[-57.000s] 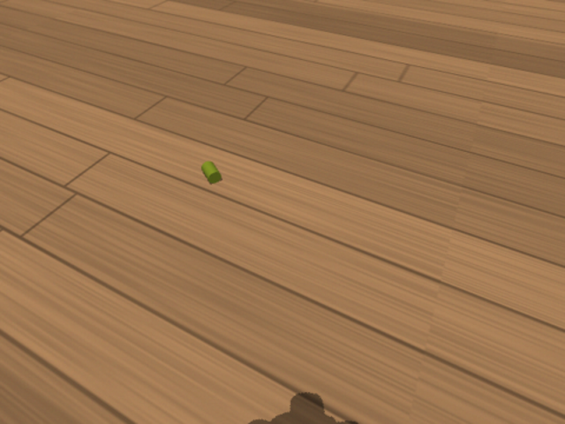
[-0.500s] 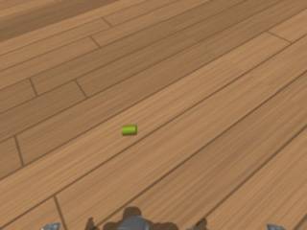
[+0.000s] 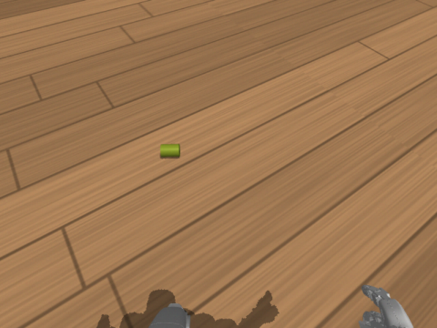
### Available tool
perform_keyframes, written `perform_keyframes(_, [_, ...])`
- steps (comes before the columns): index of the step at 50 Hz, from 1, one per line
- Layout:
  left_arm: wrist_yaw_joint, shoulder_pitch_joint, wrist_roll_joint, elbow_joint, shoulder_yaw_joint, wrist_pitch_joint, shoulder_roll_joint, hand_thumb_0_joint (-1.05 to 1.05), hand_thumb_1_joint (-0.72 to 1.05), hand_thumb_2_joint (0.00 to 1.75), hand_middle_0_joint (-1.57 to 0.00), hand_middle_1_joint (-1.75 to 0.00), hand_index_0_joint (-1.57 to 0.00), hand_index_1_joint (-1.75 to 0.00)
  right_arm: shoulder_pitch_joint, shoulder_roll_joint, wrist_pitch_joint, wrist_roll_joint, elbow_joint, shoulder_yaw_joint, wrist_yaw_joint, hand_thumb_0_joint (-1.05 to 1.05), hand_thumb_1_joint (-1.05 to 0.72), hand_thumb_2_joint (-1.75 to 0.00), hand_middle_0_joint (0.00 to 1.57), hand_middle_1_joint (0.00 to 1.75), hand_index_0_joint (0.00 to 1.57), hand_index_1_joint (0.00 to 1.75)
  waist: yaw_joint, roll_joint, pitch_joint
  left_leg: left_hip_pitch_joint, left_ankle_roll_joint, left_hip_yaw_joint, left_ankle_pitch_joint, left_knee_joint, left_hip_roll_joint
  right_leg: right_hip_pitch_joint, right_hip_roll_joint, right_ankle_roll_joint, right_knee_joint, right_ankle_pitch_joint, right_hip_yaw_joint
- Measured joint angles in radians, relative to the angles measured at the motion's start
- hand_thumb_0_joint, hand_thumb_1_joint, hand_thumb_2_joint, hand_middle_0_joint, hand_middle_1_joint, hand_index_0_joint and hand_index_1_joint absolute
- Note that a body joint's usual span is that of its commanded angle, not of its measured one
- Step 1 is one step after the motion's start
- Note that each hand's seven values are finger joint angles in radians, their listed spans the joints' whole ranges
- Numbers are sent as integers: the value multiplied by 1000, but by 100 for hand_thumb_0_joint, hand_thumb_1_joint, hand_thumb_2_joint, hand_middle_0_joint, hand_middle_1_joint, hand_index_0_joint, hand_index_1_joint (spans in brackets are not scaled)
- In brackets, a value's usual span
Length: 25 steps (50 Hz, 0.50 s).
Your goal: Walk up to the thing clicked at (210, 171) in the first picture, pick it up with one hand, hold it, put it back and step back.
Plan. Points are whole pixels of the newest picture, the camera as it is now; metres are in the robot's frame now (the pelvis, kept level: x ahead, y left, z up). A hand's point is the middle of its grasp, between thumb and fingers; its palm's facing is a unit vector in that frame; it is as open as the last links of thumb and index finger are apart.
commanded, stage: step back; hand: left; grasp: from above
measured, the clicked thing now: (170, 150) +1.03 +0.31 -0.72
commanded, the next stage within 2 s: stand in 1.22 s
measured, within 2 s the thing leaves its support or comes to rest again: neither
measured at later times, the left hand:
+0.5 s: hand out of the picture -0.06 +0.27 -0.13, palm faces +0.10 -0.90 -0.42, open 7.4 cm
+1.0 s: hand out of the picture -0.03 +0.26 -0.13, palm faces +0.15 -0.90 -0.41, open 7.4 cm
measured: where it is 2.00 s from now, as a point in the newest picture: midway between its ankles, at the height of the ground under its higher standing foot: outside the picture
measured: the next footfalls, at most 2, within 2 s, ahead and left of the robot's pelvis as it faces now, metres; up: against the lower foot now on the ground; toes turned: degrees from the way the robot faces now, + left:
right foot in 0.02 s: +0.01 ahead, -0.13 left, +0.00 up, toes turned +4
left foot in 0.36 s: -0.07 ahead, +0.13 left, +0.00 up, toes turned +3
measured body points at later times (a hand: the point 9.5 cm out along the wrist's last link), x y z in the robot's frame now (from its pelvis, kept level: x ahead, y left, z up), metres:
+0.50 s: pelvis -0.09 -0.02 +0.01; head -0.09 -0.02 +0.46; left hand -0.06 +0.32 -0.10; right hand -0.02 -0.32 -0.12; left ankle -0.11 +0.12 -0.72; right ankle -0.06 -0.13 -0.69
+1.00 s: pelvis -0.04 -0.02 +0.01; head -0.01 -0.03 +0.45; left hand -0.04 +0.30 -0.11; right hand +0.07 -0.32 -0.13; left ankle -0.01 +0.13 -0.72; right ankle -0.03 -0.13 -0.72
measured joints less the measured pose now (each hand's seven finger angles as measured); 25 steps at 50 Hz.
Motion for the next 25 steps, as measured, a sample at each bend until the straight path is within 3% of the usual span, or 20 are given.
perform_keyframes(1, [1, 3, 1, 15, -1, -8, -2, 1, 91, 90, -21, -30, -21, -30, -14, -10, 5, 4, -3, -1, 3, 1, -90, -90, 21, 30, 21, 30, 2, 13, 4, -23, -7, -1, 3, 23, 10, 37, -3, -6, -94, 20, -17])
perform_keyframes(3, [2, -5, 13, 53, -8, -16, -38, 1, 91, 90, -21, -30, -21, -30, -30, -39, 20, 11, 11, -15, 2, 1, -90, -90, 21, 30, 20, 30, -19, 102, 28, -53, 14, -71, -35, 71, 36, 52, 46, -21, -118, 50, -67])
perform_keyframes(4, [-2, 7, 21, 56, -12, -16, -46, 1, 91, 90, -21, -30, -21, -30, -19, -38, 28, 13, 21, -20, -2, 1, -91, -90, 21, 30, 20, 30, -19, 110, 15, -72, 14, -108, -132, 113, 5, 37, 42, -27, -105, 58, -76])
perform_keyframes(6, [-4, 43, 30, 55, -16, -16, -45, 1, 91, 90, -21, -30, -21, -30, 13, -20, 43, 16, 46, -22, -4, 1, -91, -90, 20, 30, 20, 29, 17, 70, -24, -101, 0, -131, -272, 268, -78, 0, 5, -43, -86, 70, -40])
perform_keyframes(7, [-2, 59, 31, 58, -16, -16, -45, 1, 91, 90, -21, -30, -21, -30, 27, -15, 46, 17, 57, -20, -1, 1, -91, -90, 20, 30, 20, 29, 28, 53, -37, -105, -3, -140, -290, 346, -111, -9, -12, -45, -95, 83, -23])
perform_keyframes(10, [5, 72, 30, 74, -15, -22, -50, 1, 91, 90, -21, -30, -21, -30, 73, -21, 31, 22, 77, -18, 4, 1, -91, -90, 20, 30, 20, 29, 8, 55, -62, -90, -9, -169, -257, 471, -156, -22, -40, -35, -138, 128, -34])
perform_keyframes(13, [4, 66, 37, 60, -10, -43, -45, 1, 90, 90, -21, -30, -21, -30, 117, -28, 23, 18, 106, -17, 7, 1, -91, -90, 20, 30, 20, 29, -1, 79, -71, -10, -21, -152, -257, 397, -128, -46, -40, -33, -141, 146, -60])
perform_keyframes(17, [-1, 35, 38, 37, 1, -56, -24, 1, 90, 90, -21, -30, -21, -30, 165, -14, 13, 5, 162, -18, 22, 1, -91, -90, 20, 30, 20, 29, -13, 84, -79, 135, -18, -84, -334, 115, -72, -71, -55, -37, -104, 134, -116])
perform_keyframes(19, [-2, 18, 32, 34, 4, -51, -2, 1, 90, 90, -21, -30, -21, -30, 164, 14, -1, -2, 191, -20, 26, 1, -91, -90, 20, 30, 20, 29, -8, 33, -63, 200, -13, -52, -193, -23, -94, -81, -91, -28, -64, 120, -105])
perform_keyframes(20, [0, 21, 28, 36, 5, -47, 7, 1, 90, 90, -21, -30, -21, -30, 161, 31, -9, -7, 198, -20, 28, 1, -91, -90, 20, 30, 20, 29, 1, -3, -57, 222, -12, -29, -159, -48, -113, -86, -106, -38, -41, 107, -76])
perform_keyframes(23, [-6, 38, 17, 74, -3, -38, -2, 1, 91, 90, -21, -30, -21, -30, 182, 41, -32, -5, 190, -17, 38, 1, -91, -90, 21, 30, 20, 30, -24, 4, -99, 224, 17, -36, -168, -47, -96, -120, -63, -45, 63, -18, -71])
perform_keyframes(25, [-17, 43, 12, 89, -7, -43, -2, 1, 91, 90, -21, -30, -21, -30, 185, 42, -37, -8, 188, -15, 39, 1, -91, -90, 21, 30, 20, 30, -35, 11, -113, 235, 27, -43, -166, -61, -77, -126, -43, -50, 77, -36, -79])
